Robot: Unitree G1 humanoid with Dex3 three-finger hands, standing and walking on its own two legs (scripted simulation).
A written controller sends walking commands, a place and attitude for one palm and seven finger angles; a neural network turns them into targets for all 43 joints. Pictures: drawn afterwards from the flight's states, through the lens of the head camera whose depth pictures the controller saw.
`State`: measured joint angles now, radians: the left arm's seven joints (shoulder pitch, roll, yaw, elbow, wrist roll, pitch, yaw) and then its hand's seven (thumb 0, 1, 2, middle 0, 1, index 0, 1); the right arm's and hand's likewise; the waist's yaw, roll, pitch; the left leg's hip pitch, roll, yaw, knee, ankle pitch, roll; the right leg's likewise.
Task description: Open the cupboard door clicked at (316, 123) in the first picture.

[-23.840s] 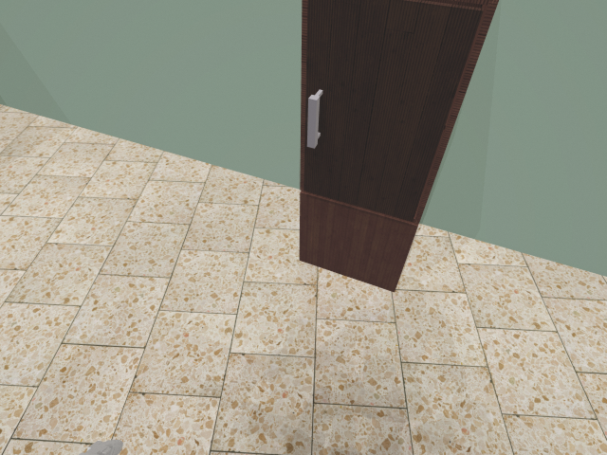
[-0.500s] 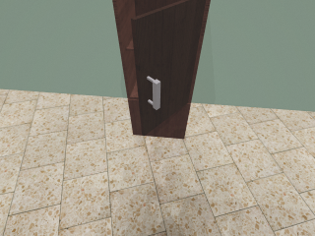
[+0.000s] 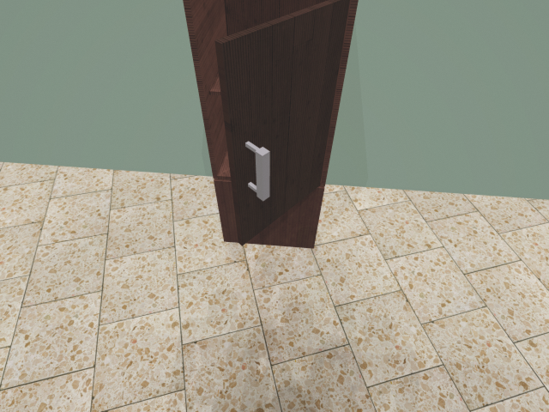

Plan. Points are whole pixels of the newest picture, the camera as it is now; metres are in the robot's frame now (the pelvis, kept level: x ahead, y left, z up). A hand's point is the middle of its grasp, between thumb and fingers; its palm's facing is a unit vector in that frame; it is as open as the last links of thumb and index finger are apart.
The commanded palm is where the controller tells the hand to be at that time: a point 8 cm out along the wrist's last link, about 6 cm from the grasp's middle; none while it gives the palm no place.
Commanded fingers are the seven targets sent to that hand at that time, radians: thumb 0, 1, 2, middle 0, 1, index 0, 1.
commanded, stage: look to check the result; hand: left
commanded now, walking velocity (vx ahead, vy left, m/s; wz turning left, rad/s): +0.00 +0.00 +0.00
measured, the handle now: (256, 171) +0.64 +0.07 -0.06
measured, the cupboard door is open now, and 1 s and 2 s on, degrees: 50 50 50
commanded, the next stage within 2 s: walk to a spot facing it in 0.48 s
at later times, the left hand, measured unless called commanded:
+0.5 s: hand out of the picture +0.01 +0.15 -0.18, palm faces +0.03 -0.98 -0.19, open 7.3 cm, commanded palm none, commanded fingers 0.00 0.90 0.90 -0.20 -0.30 -0.20 -0.30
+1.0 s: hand out of the picture +0.06 +0.17 -0.19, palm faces -0.07 -0.98 -0.21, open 7.4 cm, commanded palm none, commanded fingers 0.00 0.90 0.90 -0.20 -0.30 -0.20 -0.30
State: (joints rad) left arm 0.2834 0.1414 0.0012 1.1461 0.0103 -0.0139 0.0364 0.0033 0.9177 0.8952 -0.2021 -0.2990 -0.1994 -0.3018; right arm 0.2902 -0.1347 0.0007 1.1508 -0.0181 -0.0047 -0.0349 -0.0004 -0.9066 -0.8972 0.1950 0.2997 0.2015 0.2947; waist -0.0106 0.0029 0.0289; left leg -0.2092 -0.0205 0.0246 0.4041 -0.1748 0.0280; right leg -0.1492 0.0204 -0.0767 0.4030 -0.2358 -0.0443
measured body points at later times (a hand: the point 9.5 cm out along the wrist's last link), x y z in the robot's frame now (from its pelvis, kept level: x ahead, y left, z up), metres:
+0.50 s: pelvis +0.02 -0.01 +0.00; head +0.03 -0.02 +0.45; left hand +0.01 +0.20 -0.16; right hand +0.01 -0.23 -0.16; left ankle +0.03 +0.10 -0.74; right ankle -0.01 -0.09 -0.74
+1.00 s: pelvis +0.02 -0.01 -0.01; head +0.06 -0.01 +0.44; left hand +0.07 +0.23 -0.17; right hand +0.01 -0.26 -0.16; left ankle +0.03 +0.10 -0.74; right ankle -0.01 -0.09 -0.74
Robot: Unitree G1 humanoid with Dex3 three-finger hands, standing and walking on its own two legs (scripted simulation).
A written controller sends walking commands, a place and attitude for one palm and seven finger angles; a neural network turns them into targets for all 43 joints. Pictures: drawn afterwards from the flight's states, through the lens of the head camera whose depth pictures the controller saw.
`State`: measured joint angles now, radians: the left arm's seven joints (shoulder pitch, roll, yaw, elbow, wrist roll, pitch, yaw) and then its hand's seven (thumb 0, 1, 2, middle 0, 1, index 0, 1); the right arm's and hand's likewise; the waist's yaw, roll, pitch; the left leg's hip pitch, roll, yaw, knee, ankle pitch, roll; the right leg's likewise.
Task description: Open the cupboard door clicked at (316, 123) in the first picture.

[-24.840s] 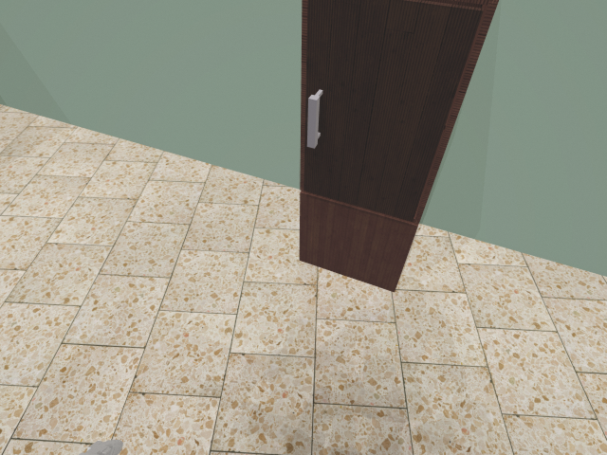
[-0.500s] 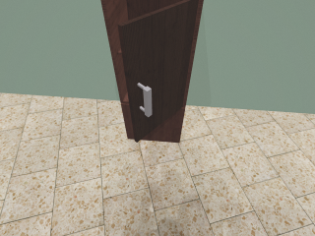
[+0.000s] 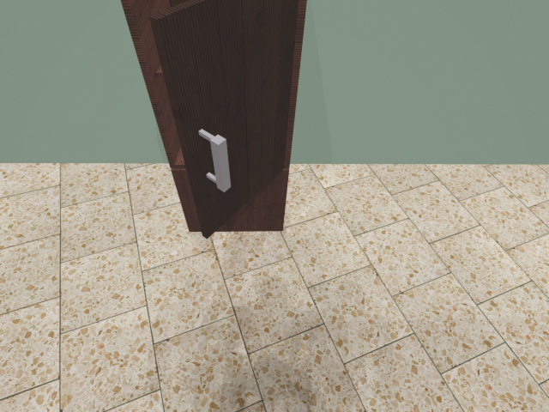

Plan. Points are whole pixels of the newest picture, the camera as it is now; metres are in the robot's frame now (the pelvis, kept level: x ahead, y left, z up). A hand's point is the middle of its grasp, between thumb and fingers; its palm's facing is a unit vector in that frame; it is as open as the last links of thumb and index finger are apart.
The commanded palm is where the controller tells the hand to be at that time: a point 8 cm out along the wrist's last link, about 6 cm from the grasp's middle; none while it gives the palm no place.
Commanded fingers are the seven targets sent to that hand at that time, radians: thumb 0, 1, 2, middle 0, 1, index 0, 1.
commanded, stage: walk to a spot facing it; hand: left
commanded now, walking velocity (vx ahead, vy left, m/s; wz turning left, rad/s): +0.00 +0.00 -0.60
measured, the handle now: (214, 160) +0.60 +0.17 -0.05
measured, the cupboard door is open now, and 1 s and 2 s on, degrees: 50 50 50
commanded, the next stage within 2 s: none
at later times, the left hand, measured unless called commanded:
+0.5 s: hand out of the picture +0.12 +0.13 -0.16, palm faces -0.27 -0.92 -0.27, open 7.3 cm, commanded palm none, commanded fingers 0.00 0.90 0.90 -0.20 -0.30 -0.20 -0.30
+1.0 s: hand (245, 359) +0.23 +0.06 -0.16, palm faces -0.58 -0.78 -0.25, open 7.4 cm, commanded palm none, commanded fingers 0.00 0.90 0.90 -0.20 -0.30 -0.20 -0.30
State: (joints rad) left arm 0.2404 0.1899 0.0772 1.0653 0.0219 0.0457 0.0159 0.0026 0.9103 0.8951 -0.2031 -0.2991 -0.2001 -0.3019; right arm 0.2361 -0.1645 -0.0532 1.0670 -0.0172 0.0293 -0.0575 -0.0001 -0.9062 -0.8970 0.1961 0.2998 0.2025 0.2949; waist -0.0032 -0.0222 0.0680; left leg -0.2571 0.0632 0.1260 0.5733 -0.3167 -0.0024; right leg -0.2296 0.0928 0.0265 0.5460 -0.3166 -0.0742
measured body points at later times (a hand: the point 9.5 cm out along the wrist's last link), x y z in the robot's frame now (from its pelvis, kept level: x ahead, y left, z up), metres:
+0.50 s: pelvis +0.00 -0.05 +0.00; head +0.06 -0.08 +0.45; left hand +0.13 +0.18 -0.14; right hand +0.03 -0.33 -0.14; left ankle +0.01 +0.10 -0.66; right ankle -0.02 -0.15 -0.73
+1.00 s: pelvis +0.02 -0.06 +0.00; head +0.07 -0.09 +0.45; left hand +0.26 +0.10 -0.14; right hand -0.10 -0.29 -0.14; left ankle +0.06 +0.08 -0.73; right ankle -0.05 -0.16 -0.71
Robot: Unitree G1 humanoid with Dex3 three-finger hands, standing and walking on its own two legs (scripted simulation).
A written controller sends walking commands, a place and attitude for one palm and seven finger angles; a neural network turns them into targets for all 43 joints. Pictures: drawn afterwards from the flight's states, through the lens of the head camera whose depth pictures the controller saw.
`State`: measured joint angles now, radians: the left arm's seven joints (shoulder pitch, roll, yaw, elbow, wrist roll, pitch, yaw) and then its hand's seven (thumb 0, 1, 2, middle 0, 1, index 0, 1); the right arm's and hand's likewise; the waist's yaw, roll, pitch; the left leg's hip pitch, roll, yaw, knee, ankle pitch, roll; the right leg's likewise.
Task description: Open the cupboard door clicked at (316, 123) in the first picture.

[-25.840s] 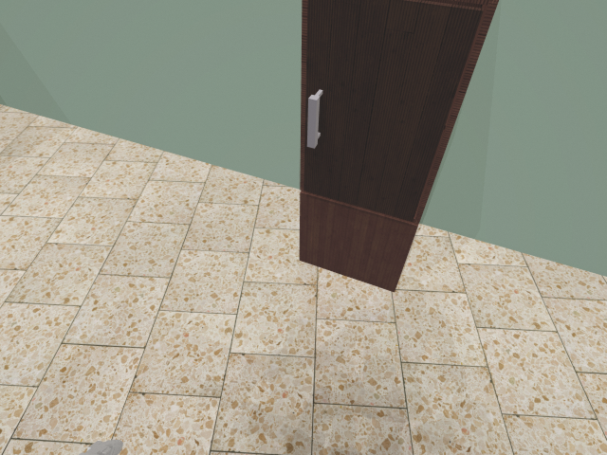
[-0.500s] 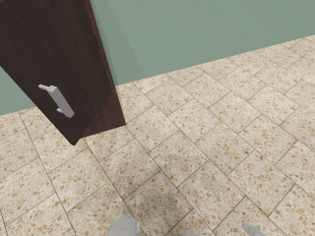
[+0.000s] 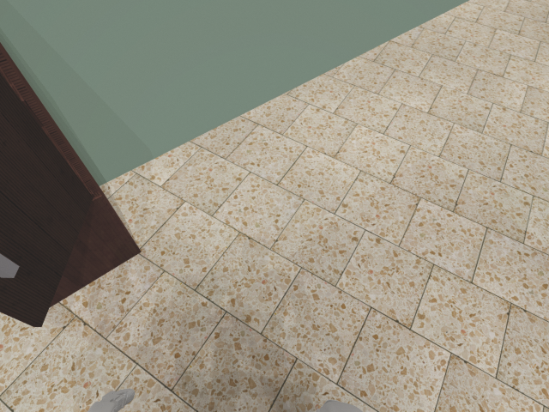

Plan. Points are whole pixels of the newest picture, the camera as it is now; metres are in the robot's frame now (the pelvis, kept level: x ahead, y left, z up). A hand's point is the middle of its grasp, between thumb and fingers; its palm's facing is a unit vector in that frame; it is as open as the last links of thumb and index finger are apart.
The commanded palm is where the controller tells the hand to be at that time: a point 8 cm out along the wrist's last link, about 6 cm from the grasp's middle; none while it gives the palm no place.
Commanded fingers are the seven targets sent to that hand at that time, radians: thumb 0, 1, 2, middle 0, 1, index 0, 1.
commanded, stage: walk to a spot facing it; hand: left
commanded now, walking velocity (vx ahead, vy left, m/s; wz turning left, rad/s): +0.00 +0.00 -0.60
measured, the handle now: out of the picture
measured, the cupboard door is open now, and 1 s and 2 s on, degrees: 50 50 50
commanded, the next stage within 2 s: turn to face it in 1.54 s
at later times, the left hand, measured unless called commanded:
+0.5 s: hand (172, 387) +0.17 +0.18 -0.18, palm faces -0.20 -0.96 -0.17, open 7.4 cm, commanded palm none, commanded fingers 0.00 0.90 0.90 -0.20 -0.30 -0.20 -0.30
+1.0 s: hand (308, 214) +0.52 -0.05 -0.17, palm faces -0.59 -0.78 -0.20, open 7.3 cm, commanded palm none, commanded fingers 0.00 0.90 0.90 -0.20 -0.30 -0.20 -0.30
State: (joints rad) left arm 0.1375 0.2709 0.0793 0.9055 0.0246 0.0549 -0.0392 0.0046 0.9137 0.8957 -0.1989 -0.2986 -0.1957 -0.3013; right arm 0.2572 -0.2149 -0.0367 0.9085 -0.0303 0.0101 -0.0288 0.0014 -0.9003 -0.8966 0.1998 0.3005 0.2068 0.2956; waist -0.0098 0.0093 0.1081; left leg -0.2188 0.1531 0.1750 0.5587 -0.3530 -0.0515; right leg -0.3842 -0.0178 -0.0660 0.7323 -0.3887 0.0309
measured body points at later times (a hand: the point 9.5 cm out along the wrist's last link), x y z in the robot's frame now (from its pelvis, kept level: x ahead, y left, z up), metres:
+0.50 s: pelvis +0.11 +0.00 -0.01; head +0.15 +0.01 +0.44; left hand +0.18 +0.24 -0.17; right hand +0.16 -0.28 -0.12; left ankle +0.17 +0.10 -0.74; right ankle +0.00 -0.11 -0.72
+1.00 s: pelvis +0.29 -0.11 -0.02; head +0.33 -0.15 +0.42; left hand +0.55 -0.01 -0.15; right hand +0.05 -0.21 -0.16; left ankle +0.19 +0.09 -0.67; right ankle +0.32 -0.18 -0.74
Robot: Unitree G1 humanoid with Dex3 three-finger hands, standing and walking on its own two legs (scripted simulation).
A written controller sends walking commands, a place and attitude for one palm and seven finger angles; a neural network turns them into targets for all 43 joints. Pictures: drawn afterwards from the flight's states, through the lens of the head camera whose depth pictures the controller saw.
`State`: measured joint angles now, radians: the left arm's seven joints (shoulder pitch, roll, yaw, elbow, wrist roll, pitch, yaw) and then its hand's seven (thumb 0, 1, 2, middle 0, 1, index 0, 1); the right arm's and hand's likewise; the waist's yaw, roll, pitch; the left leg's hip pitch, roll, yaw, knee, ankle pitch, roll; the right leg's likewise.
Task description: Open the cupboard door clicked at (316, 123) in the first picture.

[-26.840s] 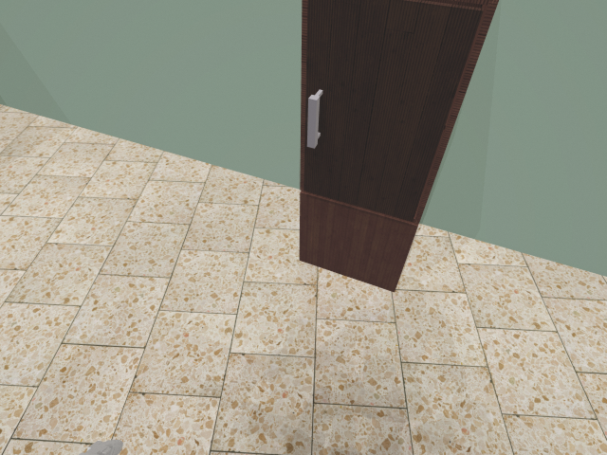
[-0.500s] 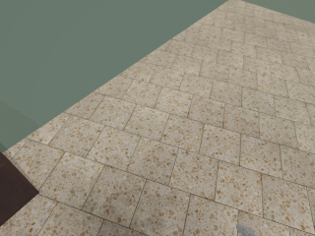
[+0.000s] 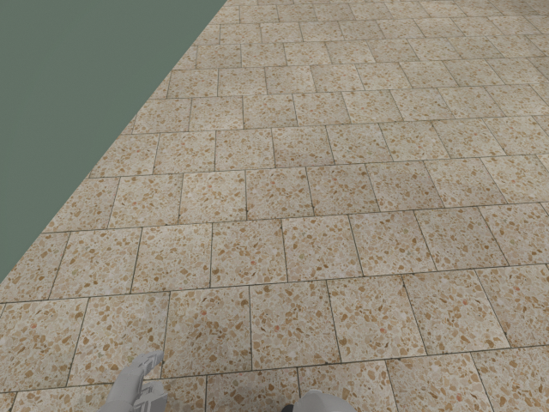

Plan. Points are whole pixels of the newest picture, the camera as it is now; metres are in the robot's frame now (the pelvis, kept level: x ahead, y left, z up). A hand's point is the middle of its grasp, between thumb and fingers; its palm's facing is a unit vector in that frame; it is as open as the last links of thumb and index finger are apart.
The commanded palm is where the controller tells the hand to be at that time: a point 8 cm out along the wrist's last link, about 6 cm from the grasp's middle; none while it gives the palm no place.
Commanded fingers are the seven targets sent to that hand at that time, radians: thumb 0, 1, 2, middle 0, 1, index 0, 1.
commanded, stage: walk to a spot facing it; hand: left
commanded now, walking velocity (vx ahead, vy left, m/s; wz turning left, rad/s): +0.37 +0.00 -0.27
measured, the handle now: out of the picture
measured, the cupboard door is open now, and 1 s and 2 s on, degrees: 50 50 50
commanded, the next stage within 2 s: turn to face it in 0.54 s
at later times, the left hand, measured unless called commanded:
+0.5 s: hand out of the picture +0.13 +0.13 -0.14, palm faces +0.03 -0.98 -0.18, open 7.3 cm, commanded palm none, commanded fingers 0.00 0.90 0.90 -0.20 -0.30 -0.20 -0.30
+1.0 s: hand (230, 186) +0.59 +0.12 -0.13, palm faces -0.03 -0.97 -0.24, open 7.3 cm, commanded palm none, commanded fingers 0.00 0.90 0.90 -0.20 -0.30 -0.20 -0.30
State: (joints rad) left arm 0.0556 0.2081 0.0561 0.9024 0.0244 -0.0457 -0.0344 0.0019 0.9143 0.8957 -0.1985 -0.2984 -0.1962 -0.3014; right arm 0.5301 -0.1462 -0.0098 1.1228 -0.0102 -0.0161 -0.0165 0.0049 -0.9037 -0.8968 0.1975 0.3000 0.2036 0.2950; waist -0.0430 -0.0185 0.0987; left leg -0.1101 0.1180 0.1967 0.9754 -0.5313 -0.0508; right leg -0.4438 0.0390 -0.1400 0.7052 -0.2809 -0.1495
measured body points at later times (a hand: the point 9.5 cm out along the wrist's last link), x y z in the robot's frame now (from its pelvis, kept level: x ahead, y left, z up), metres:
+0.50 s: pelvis +0.24 -0.03 +0.02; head +0.27 -0.03 +0.47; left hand +0.13 +0.18 -0.12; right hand +0.36 -0.25 -0.12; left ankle +0.35 +0.07 -0.68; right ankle +0.06 -0.04 -0.71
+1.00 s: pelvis +0.45 -0.08 +0.02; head +0.50 -0.08 +0.47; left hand +0.59 +0.17 -0.12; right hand +0.34 -0.29 -0.13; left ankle +0.36 +0.04 -0.71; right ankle +0.49 -0.18 -0.71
